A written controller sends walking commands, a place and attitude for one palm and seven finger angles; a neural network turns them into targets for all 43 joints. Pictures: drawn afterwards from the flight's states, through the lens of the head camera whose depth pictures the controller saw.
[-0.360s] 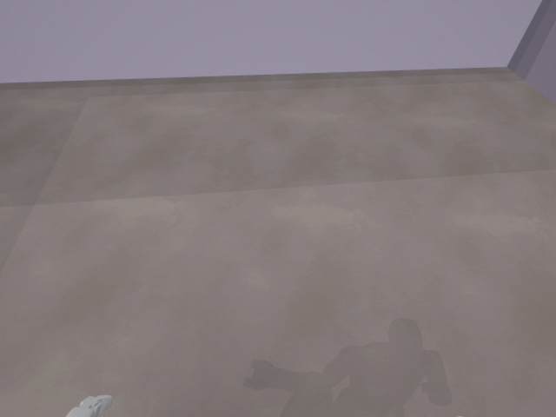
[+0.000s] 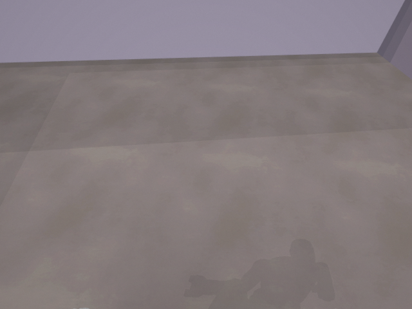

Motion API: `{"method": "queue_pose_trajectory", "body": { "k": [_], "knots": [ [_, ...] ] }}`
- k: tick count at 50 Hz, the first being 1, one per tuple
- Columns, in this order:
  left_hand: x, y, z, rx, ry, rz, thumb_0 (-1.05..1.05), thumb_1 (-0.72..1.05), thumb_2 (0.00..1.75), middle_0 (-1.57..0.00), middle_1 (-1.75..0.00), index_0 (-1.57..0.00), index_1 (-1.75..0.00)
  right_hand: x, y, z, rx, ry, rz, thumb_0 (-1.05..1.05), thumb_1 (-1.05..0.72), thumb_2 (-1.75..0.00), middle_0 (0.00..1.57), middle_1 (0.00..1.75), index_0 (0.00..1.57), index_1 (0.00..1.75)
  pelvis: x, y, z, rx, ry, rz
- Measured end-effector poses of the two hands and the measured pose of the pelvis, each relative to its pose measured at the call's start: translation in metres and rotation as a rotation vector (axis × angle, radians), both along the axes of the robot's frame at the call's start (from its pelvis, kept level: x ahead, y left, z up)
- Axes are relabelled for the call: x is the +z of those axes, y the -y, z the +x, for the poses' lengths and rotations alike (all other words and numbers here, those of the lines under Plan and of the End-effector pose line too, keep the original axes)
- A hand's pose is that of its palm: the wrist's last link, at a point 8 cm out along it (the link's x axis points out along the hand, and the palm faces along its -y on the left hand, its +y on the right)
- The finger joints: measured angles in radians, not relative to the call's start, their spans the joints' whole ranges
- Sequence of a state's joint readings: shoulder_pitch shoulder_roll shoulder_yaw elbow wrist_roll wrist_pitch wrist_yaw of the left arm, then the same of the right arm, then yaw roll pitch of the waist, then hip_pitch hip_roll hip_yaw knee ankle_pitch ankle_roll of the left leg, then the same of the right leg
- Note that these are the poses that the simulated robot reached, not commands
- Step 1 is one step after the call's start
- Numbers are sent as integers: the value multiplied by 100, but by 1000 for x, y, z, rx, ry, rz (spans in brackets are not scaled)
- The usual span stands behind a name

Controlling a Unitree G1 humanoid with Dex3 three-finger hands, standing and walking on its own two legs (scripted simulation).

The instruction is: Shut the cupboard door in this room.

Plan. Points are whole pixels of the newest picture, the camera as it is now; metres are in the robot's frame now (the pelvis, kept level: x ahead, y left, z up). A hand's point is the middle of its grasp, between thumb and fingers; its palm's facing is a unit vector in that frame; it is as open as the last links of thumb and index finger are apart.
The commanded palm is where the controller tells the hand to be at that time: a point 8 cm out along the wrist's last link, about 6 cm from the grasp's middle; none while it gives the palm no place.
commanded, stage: stand and wait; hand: left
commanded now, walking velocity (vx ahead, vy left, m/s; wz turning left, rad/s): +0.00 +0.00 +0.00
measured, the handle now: out of the picture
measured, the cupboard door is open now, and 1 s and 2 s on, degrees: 81 81 81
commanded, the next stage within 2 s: turn or walk to find it in 0.54 s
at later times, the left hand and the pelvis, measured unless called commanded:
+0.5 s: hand out of the picture +0.05 +0.24 -0.15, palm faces -0.03 -0.94 -0.34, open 7.3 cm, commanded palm none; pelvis -0.02 -0.01 +0.00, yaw +0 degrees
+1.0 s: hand out of the picture +0.01 +0.22 -0.19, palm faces +0.08 -0.97 -0.23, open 7.3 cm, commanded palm none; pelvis -0.03 +0.01 -0.01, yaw +6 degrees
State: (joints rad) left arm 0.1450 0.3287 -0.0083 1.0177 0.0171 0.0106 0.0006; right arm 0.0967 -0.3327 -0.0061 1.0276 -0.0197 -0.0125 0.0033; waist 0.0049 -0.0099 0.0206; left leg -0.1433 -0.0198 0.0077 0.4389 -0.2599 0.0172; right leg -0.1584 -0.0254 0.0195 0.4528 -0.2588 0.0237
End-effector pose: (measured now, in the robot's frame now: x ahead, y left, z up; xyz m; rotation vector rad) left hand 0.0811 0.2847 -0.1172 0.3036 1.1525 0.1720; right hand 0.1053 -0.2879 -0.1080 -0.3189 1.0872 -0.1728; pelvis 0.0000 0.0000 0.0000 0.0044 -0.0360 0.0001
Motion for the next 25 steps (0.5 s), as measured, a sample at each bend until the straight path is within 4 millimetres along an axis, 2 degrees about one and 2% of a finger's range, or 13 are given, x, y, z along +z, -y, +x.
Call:
{"method": "queue_pose_trajectory", "body": {
  "k": [11, 17, 25],
  "knots": [
    [0, 1, -29, 18, -58, 14, 0, 90, 90, -21, -30, -21, -30, -5, 18, -42, -41, -93, -14, 1, -90, -90, 20, 30, 20, 30, 2, 8, -11, 0, 10, -2],
    [2, 2, -33, 16, -59, 18, 0, 90, 90, -21, -30, -21, -30, -6, 21, -57, -51, -116, -11, 1, -90, -90, 20, 30, 20, 30, 3, 10, -17, 0, 12, -2],
    [3, 5, -32, 7, -49, 18, 0, 90, 90, -21, -30, -21, -30, -8, 21, -66, -55, -126, -1, 1, -90, -90, 20, 30, 20, 30, 4, 12, -22, -2, 9, -2]
  ]
}}
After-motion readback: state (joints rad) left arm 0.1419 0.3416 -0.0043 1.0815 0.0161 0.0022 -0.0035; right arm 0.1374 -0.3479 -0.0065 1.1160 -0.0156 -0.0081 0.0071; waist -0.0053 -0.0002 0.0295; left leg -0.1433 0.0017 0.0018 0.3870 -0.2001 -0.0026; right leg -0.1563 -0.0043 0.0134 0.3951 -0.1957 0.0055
